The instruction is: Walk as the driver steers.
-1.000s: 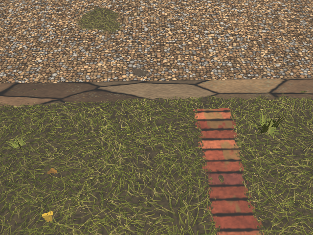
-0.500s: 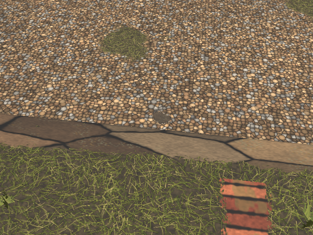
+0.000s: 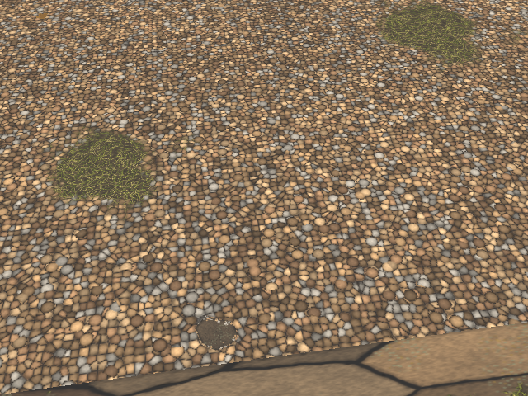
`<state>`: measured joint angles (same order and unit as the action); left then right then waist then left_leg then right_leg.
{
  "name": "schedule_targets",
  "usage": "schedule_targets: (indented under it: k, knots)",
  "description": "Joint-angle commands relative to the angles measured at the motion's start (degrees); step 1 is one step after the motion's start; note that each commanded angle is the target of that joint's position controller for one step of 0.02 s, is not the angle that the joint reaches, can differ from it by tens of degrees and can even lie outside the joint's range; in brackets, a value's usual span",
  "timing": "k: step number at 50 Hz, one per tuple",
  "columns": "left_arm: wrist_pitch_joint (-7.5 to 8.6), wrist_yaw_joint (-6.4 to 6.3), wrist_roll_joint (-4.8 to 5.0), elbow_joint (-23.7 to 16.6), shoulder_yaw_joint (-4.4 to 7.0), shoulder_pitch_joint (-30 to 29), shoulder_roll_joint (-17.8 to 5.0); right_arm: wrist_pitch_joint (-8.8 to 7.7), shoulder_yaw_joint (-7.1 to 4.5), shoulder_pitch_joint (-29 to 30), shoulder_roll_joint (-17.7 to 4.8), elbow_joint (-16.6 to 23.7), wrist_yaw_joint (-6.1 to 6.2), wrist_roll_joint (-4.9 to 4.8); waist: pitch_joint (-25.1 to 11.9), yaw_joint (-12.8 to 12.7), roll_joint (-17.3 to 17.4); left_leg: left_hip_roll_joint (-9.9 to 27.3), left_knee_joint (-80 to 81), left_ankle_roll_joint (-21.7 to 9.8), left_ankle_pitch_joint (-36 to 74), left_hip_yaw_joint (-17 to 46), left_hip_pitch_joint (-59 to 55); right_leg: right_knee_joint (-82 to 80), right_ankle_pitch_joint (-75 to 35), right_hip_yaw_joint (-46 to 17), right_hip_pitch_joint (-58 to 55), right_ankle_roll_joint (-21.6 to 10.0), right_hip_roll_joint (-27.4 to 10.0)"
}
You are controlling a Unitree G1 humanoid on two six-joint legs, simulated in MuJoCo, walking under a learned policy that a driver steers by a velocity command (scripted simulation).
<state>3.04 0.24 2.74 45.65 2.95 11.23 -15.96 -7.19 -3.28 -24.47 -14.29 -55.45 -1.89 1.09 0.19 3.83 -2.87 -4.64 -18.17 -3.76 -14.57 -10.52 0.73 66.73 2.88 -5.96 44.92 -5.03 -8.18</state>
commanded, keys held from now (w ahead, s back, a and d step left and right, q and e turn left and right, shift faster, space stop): e+shift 0.44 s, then q+shift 0.56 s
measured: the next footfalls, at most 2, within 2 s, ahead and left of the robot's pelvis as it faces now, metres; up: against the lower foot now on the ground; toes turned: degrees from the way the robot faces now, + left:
right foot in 0.20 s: +0.39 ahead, -0.07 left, +0.00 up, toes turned -9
left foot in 0.72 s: +0.50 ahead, +0.11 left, +0.00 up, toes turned -25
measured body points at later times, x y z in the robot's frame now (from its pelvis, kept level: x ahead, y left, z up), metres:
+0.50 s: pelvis +0.30 -0.01 +0.00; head +0.33 -0.05 +0.44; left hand +0.53 +0.21 -0.09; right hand +0.40 -0.33 -0.08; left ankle +0.48 +0.15 -0.66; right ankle +0.35 -0.07 -0.74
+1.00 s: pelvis +0.40 +0.03 +0.01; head +0.45 +0.04 +0.45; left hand +0.64 +0.25 -0.09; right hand +0.46 -0.29 -0.08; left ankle +0.47 +0.12 -0.74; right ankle +0.37 -0.11 -0.70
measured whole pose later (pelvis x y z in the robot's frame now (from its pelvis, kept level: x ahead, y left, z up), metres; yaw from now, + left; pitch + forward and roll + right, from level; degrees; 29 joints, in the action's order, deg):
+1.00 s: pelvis +0.40 +0.03 +0.01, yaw -10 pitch +3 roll -2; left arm -0.4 -0.9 0.7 37.4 4.4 3.8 -16.2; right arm 2.7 -5.4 -13.7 -17.9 -36.2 2.5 -1.2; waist 2.6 1.7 0.3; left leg -5.2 -26.6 -0.3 -8.4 15.2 20.4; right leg 45.3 22.8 -7.8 24.4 3.3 6.7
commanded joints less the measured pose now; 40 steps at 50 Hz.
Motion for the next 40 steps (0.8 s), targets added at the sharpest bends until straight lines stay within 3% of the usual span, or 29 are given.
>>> schedule_targets:
  k: [1, 3, 5, 7, 8, 9, 10, 11, 12, 13, 14, 15, 17, 18, 20, 22, 24, 27, 29, 30, 31, 33, 35, 36, 37, 38, 39, 40]
  knots:
    - [0.33, 0.57, -1.42, -3.55, 0.16, -0.71, -0.82, -1.42, -0.19, 10.35, -5.35, 5.91, 1.66, 0.54, 9.62, -4.73, 4.52, 12.69, 10.6, 0.68, 31.16, 0.61, 14.95, -9.29, -10.89, 3.07, -3.66, 1.01, 0.76]
    - [1.43, 2.35, -2.5, -5.59, -0.24, -5.52, 0.26, -0.88, 0.08, 8.15, -6.5, 6.06, 3.53, 0.33, 9.16, -2.93, 1.71, 11.61, 7.6, 2.97, 40.1, -3.23, 12.45, -20.41, -17.83, 10.42, -7.24, 1.19, 3.27]
    - [2.03, 4.19, -2.34, -7.09, 0.17, -6.91, -0.12, 0.05, -0.32, 4.87, -9.96, 6.08, 5.26, -0.1, 5.65, -2.37, 2.74, 12.3, 1.04, 4.65, 51.78, -4.42, 6.6, -27.09, -20.58, 15.47, -12.54, 0.99, 7.83]
    - [1.52, 5.23, -1.76, -6.65, 1.9, 1.11, -3.53, 1.76, -1.34, 6.8, -13.71, 7.55, 6.7, -1.01, -0.12, -6.93, 8.48, 14.48, -10.1, 5.37, 66.96, -4.27, 1.58, -27.88, -14.16, 17.11, -21.2, 0.18, 12.08]
    - [0.75, 5.01, -1.65, -4.84, 3.55, 10.88, -7.07, 2.59, -1.96, 10.12, -14.88, 8.94, 6.78, -1.19, -4.52, -12.32, 10.03, 15.63, -20.48, 5.0, 70.62, -3.19, 3.21, -26.74, -9.99, 15.82, -30.91, -1.43, 13.2]
    - [-0.13, 3.8, -1.69, -2.1, 5.48, 22.66, -11.31, 2.73, -2.21, 14.55, -14.42, 10.55, 5.96, -1.61, -8.65, -18.28, 7.95, 14.83, -36.69, 5.08, 62.67, -1.71, 8.95, -30.09, -11.53, 11.09, -44.16, -3.91, 12.12]
    - [-0.77, 2.02, -1.34, -0.66, 5.06, 22.45, -10.97, 1.87, -0.49, 15.55, -7.03, 11.26, 3.68, -1.99, -4.77, -16.32, -6.27, 4.3, -58.85, 6.38, 2.66, -1.78, 17.13, -38.07, -26.05, 4.28, -47.88, -5.77, 7.86]
    - [0.17, 1.53, -4.95, -4.13, 3.82, 14.61, -11.75, 0.71, 1.59, 6.46, 1.25, 14.15, 1.82, -0.2, -5.93, -4.05, -18.71, -3.33, -76.98, 7.34, -25.24, 8.58, 36.09, -30.87, -56.86, -18.48, -55.5, -13.7, 0.39]
    - [0.83, 1.86, -7.12, -8.02, 4.34, 11.85, -13.91, -0.49, 1.44, 0.99, -3.71, 15.36, 0.93, -0.71, -23.36, -4.31, -12.12, -2.72, -81.15, 5.94, -21.63, 20.27, 36.89, -39.91, -43.94, -35.13, -61.4, -22.52, -8.93]
    - [0.75, 2.27, -5.3, -11.25, 4.81, 7.25, -12.87, -0.6, 0.37, 5.71, -8.68, 16.61, 1.05, -1.18, -20.89, -4.87, -0.31, -0.58, -75.54, 4.05, -17.29, 21.16, 37.14, -44.86, -24.4, -35.44, -56.34, -21.53, -7.34]
    - [0.65, 2.15, -2.6, -12.1, 4.42, 3.2, -10.84, 0.12, -0.1, 10.39, -8.71, 17.65, 1.76, -0.86, -13.02, -2.63, 9.04, 1.73, -69.32, 4.23, -13.84, 20.33, 38.93, -48.1, -9.22, -32.57, -47.3, -18.48, -4.26]
    - [0.56, 1.89, -1.58, -12.81, 3.67, 0.62, -8.91, 1.4, -0.28, 11.89, -8.61, 17.82, 2.41, -0.49, -9.19, -0.9, 11.53, 3.34, -64.68, 4.93, -12.06, 20.25, 37.42, -50.18, -4.51, -30.93, -39.45, -16.31, -2.63]
    - [-0.16, 1.03, -2.31, -14.09, 3.74, -1.27, -8.24, 3.74, -1.0, 13.14, -9.21, 18.73, 3.13, -0.21, -5.52, 0.11, 8.65, 4.96, -56.02, 6.63, -10.8, 19.97, 33.07, -50.99, -8.99, -24.89, -29.61, -13.68, 1.55]
    - [-0.6, 0.45, -2.29, -13.95, 3.87, -0.66, -8.27, 4.2, -0.96, 13.78, -8.13, 18.95, 3.46, 0.1, -5.31, -0.26, 7.63, 5.01, -52.39, 7.5, -10.03, 19.27, 31.8, -49.79, -14.16, -21.71, -27.18, -12.95, 3.43]
    - [-1.63, -1.08, -2.21, -13.35, 4.34, 1.88, -9.46, 4.53, -0.52, 16.16, -5.64, 19.9, 4.05, 0.58, -7.45, -1.57, 5.76, 3.56, -46.14, 9.06, -6.38, 18.53, 31.67, -46.82, -23.08, -18.48, -27.2, -11.83, 5.55]
    - [-3.22, -2.42, -1.73, -13.5, 4.55, 2.62, -10.07, 5.04, -0.53, 18.27, -5.26, 20.6, 4.49, -0.06, -10.16, -2.48, 2.77, 2.26, -41.22, 10.15, -2.23, 19.16, 32.95, -45.11, -20.0, -18.96, -30.02, -9.67, 6.44]
    - [-4.33, -3.32, -1.67, -14.24, 3.69, 1.26, -8.15, 5.48, -0.66, 17.43, -5.98, 19.37, 4.64, -0.54, -11.66, -3.22, -0.45, 3.94, -38.11, 10.51, 2.9, 18.52, 34.03, -43.38, -14.57, -16.17, -32.39, -7.09, 6.14]
    - [-4.66, -3.36, -3.17, -13.85, 1.97, 1.77, -4.71, 5.53, -0.35, 19.75, -5.77, 19.81, 4.3, -0.4, -10.39, -5.73, -3.64, 6.74, -34.97, 10.38, 6.68, 16.97, 32.35, -43.33, -9.76, -15.17, -32.05, -6.27, 4.62]
    - [-4.17, -2.81, -4.52, -13.05, 0.19, 0.91, -1.09, 5.08, 0.3, 20.06, -4.79, 19.76, 3.63, -0.28, -9.24, -6.16, -3.62, 8.79, -29.93, 8.99, 8.19, 17.05, 27.3, -43.45, -7.93, -14.52, -30.64, -6.41, 2.97]
    - [-3.74, -2.23, -5.02, -12.56, -0.14, 0.54, -1.03, 4.77, 0.31, 19.93, -5.04, 19.58, 3.18, -0.54, -8.06, -6.53, -3.87, 8.66, -27.15, 8.02, 7.66, 16.44, 24.33, -43.5, -8.31, -13.93, -29.57, -6.68, 2.27]
    - [-3.3, -1.6, -5.32, -12.18, 0.12, 0.38, -2.59, 4.49, -0.07, 20.1, -6.21, 19.82, 2.82, -0.99, -6.5, -6.95, -4.36, 7.95, -25.35, 7.13, 5.5, 15.44, 22.88, -43.35, -9.78, -14.05, -29.28, -7.29, 1.3]
    - [-3.04, -1.09, -4.83, -11.78, 1.25, -0.08, -6.73, 4.01, -1.12, 19.85, -9.07, 20.94, 2.2, -1.73, -3.85, -6.74, -5.07, 6.26, -22.31, 5.31, 0.15, 13.19, 23.94, -41.65, -14.99, -15.29, -31.96, -8.28, -0.65]
    - [-3.29, -1.57, -3.65, -11.36, 1.63, -0.18, -7.8, 3.67, -1.33, 17.8, -9.32, 21.06, 1.33, -2.13, -3.04, -5.42, -3.69, 5.4, -13.52, 3.44, 4.81, 13.25, 23.06, -39.02, -17.56, -14.88, -35.86, -7.06, -0.58]
    - [-3.18, -1.9, -3.3, -11.28, 1.84, 0.4, -7.89, 3.58, -1.58, 16.81, -10.18, 21.2, 1.03, -1.79, -3.7, -5.17, -1.39, 6.44, -9.96, 1.84, 16.13, 16.45, 20.57, -36.63, -14.33, -13.36, -36.29, -5.0, 1.6]
    - [-2.84, -2.25, -3.86, -11.92, 2.05, 1.9, -7.26, 3.61, -2.47, 15.8, -13.35, 21.45, 1.04, -1.03, -5.16, -6.99, 5.55, 10.5, -10.01, -1.2, 32.5, 23.98, 16.93, -30.54, -6.38, -8.66, -33.94, -1.96, 7.18]
    - [-2.7, -2.51, -4.21, -12.81, 2.27, -0.19, -6.9, 4.08, -3.39, 13.58, -14.99, 20.82, 1.31, -1.4, -4.87, -6.32, 13.31, 15.43, -6.96, -6.95, 37.97, 32.21, 13.67, -22.52, 4.99, -0.09, -27.63, 2.49, 14.55]
    - [-2.59, -2.64, -4.26, -13.97, 2.23, -4.49, -6.57, 4.76, -3.46, 9.42, -14.05, 20.19, 1.84, -1.36, -4.36, -3.13, 18.25, 21.42, -3.4, -12.97, 40.46, 43.09, 7.93, -15.51, 23.14, 3.17, -17.53, 5.73, 18.27]
    - [-2.62, -2.44, -3.67, -14.74, 2.2, -6.81, -6.04, 4.92, -3.41, 5.06, -13.19, 19.67, 2.31, -0.79, -6.91, -0.37, 16.93, 23.25, -2.05, -14.94, 38.11, 47.84, 2.39, -4.85, 34.77, -0.45, -11.12, 6.77, 17.74]
Velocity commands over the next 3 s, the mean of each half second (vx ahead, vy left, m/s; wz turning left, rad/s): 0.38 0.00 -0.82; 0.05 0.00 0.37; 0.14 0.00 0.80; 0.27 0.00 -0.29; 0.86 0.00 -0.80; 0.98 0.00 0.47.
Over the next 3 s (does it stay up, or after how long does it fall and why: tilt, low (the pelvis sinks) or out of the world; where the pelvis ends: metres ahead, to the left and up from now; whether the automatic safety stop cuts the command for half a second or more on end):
stays up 1.31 -0.25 0.00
